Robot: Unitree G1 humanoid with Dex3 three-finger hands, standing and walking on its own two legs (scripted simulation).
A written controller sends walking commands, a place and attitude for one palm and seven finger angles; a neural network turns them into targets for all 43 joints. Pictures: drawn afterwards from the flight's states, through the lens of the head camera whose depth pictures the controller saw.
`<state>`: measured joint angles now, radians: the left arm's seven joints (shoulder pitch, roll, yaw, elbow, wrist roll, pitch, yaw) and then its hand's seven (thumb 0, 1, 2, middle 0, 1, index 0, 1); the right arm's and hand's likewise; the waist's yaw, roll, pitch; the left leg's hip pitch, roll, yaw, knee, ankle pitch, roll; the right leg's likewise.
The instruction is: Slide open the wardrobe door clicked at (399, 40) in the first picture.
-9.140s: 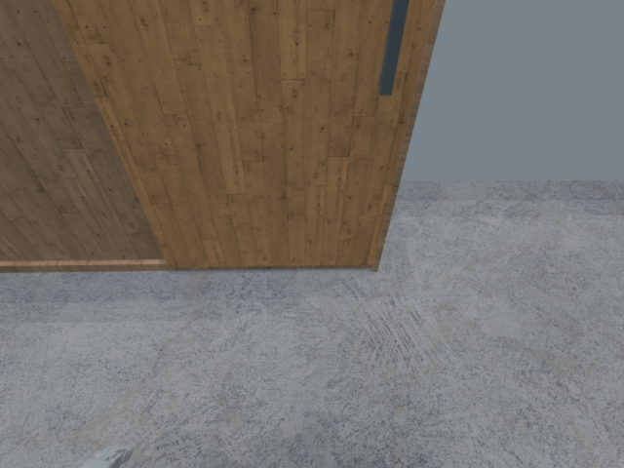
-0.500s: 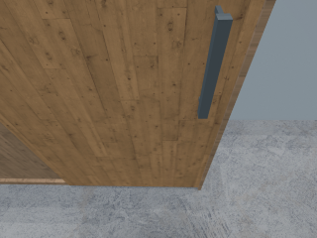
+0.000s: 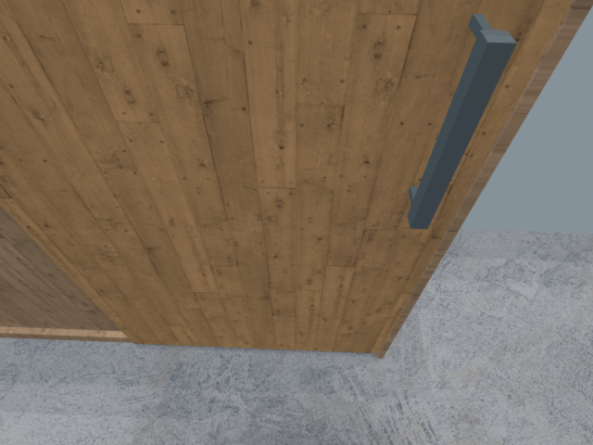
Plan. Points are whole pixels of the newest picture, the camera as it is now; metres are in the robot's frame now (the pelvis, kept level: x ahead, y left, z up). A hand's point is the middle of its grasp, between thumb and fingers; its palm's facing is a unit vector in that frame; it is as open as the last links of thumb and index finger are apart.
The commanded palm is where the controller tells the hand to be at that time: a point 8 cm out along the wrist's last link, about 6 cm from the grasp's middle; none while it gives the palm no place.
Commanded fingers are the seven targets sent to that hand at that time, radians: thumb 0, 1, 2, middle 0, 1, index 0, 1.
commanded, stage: come to a stop and stand still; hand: right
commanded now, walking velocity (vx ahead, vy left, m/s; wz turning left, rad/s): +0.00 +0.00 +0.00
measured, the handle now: (443, 139) +0.46 -0.14 +0.19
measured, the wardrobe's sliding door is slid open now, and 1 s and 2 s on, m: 0.00 0.00 0.00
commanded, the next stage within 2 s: look again from close up in 0.82 s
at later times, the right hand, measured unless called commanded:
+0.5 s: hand out of the picture -0.01 -0.19 -0.16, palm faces +0.01 +0.97 -0.25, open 7.4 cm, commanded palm none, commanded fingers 0.00 -0.90 -0.90 0.20 0.30 0.20 0.30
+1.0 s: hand out of the picture +0.02 -0.18 -0.15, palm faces +0.00 +0.97 -0.23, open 7.4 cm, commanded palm none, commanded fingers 0.00 -0.90 -0.90 0.20 0.30 0.20 0.30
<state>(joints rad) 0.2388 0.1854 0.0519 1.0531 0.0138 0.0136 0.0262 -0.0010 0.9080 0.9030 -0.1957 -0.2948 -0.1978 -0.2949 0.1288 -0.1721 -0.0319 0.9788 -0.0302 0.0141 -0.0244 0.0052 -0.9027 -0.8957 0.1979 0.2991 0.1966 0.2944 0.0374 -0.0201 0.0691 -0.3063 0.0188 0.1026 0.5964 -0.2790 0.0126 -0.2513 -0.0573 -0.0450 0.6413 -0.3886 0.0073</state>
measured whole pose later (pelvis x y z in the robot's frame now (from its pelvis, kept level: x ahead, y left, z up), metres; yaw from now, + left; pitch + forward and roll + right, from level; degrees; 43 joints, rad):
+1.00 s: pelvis +0.00 +0.00 +0.01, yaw +1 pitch -2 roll -1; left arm 0.33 0.14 -0.02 1.10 0.02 -0.02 0.02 0.00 0.91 0.90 -0.20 -0.29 -0.20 -0.30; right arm 0.25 -0.15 0.01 1.10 -0.01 -0.01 -0.03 0.01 -0.91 -0.90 0.20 0.30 0.20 0.29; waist 0.00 -0.02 0.05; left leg -0.23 0.05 0.07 0.50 -0.24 0.00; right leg -0.12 -0.01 -0.08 0.44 -0.28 0.00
